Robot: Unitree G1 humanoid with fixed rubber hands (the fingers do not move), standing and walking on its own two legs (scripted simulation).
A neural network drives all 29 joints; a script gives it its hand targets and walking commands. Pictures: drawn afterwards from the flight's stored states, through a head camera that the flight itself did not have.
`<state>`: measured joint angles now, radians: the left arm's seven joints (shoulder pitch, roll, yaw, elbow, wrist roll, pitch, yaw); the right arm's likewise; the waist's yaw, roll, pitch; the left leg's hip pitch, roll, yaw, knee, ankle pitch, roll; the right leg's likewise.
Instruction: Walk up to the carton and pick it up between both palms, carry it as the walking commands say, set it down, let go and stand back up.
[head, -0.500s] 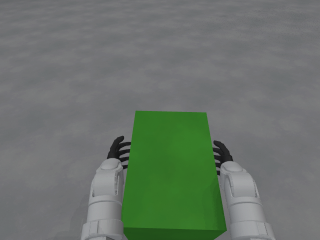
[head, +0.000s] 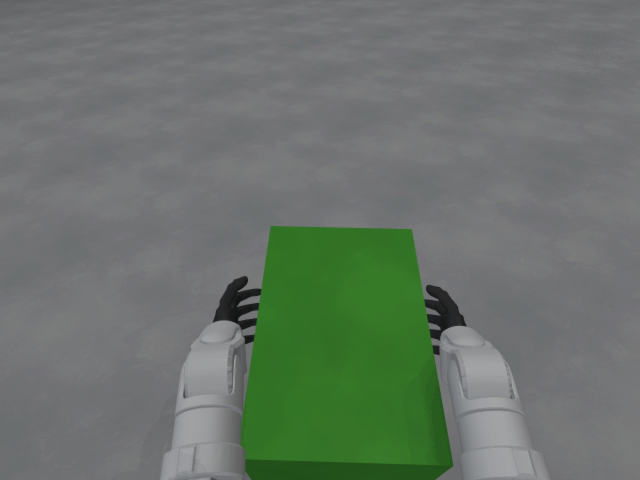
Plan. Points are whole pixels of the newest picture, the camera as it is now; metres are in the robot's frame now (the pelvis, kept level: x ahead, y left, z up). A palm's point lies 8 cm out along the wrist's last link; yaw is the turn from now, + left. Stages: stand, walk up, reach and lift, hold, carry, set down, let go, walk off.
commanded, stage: hold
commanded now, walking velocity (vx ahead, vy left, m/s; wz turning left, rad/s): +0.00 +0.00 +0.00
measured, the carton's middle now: (338, 361) +0.28 +0.00 -0.02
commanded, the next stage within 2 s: carry in 1.10 s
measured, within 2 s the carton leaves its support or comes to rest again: neither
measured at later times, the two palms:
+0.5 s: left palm (226, 331) +0.29 +0.15 +0.05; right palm (449, 338) +0.28 -0.14 +0.03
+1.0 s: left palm (226, 331) +0.29 +0.15 +0.05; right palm (450, 338) +0.28 -0.14 +0.04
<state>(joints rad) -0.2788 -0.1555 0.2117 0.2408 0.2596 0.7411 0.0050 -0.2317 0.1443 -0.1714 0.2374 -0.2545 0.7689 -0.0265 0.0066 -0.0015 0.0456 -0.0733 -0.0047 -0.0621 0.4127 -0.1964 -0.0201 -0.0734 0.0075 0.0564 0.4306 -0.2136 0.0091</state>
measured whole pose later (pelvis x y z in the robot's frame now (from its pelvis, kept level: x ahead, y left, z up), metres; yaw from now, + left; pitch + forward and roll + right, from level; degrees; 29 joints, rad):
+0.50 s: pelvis +0.00 +0.00 +0.00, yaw +0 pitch -7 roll +0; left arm -0.27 -0.15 0.20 0.22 0.26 0.75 0.01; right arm -0.23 0.14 -0.17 0.23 -0.26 0.77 -0.02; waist 0.00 0.01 0.04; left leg -0.09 -0.01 -0.06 0.42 -0.20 -0.02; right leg -0.09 0.00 0.06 0.43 -0.21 0.01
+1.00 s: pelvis +0.00 +0.00 +0.00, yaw +0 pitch -7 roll +0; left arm -0.24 -0.15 0.18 0.18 0.25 0.76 0.01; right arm -0.20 0.14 -0.14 0.19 -0.24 0.78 -0.03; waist 0.01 0.01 0.03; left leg -0.09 -0.01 -0.06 0.40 -0.19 -0.02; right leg -0.09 0.01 0.06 0.42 -0.21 0.01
